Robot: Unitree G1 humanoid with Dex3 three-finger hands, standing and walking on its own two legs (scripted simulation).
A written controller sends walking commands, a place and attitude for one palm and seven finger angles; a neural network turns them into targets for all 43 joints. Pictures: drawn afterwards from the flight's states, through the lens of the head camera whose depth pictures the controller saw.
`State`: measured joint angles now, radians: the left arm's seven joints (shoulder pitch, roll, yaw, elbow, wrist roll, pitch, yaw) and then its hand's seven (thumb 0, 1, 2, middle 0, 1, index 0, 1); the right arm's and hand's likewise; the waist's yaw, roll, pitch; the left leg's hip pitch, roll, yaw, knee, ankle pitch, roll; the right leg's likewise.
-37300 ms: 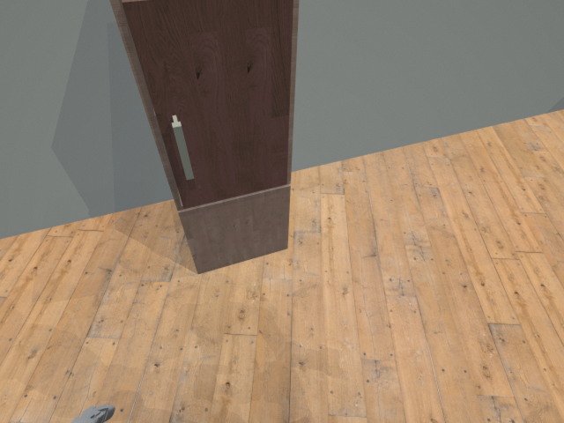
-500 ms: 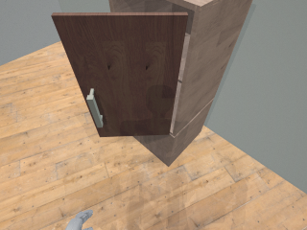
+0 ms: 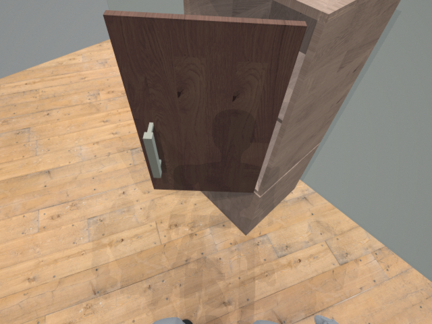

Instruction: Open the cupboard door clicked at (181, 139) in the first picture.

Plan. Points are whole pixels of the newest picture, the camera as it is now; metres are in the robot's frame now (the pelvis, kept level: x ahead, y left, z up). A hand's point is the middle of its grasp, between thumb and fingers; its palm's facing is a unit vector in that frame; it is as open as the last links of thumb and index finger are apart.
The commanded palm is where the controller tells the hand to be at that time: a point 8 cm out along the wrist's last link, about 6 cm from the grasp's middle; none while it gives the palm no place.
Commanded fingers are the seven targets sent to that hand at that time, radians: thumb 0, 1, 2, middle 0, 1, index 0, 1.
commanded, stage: come to a stop and stand still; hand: left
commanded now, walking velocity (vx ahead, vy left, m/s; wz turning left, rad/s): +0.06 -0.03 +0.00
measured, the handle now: (154, 151) +0.53 +0.20 -0.09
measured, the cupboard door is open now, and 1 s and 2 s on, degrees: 46 46 46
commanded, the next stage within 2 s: look again from close up in 0.90 s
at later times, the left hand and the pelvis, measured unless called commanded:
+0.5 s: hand out of the picture -0.05 +0.13 -0.18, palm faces +0.09 -0.98 -0.16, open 7.3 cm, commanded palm none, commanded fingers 0.00 0.90 0.90 -0.20 -0.30 -0.20 -0.30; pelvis -0.05 -0.04 +0.00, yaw +2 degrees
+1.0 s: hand out of the picture -0.11 +0.12 -0.17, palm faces +0.08 -0.99 -0.13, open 7.4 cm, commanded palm none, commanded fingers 0.00 0.90 0.90 -0.20 -0.30 -0.20 -0.30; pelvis -0.07 -0.02 +0.01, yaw +1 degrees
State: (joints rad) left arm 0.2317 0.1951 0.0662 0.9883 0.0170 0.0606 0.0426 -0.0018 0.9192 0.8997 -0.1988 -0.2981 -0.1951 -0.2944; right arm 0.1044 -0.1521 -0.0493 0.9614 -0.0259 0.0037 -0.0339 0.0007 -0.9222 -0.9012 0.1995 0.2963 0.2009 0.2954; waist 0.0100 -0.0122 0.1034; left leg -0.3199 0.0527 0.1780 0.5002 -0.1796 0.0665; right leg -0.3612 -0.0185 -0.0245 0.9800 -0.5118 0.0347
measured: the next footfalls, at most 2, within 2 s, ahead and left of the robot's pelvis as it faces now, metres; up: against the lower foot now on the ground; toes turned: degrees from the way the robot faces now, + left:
right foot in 0.14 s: -0.01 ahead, -0.15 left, +0.00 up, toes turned -4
left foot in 0.40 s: -0.02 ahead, +0.08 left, +0.00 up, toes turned +5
